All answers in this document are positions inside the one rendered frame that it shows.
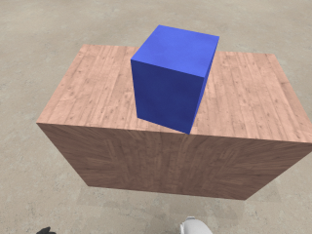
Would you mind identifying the carton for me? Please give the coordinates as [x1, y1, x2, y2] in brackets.
[131, 24, 219, 135]

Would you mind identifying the robot right thigh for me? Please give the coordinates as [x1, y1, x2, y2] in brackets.
[179, 219, 213, 234]

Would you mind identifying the pedestal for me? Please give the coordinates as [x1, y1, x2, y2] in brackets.
[36, 44, 312, 201]

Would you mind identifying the robot right shin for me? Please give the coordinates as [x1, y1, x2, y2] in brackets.
[185, 216, 195, 221]

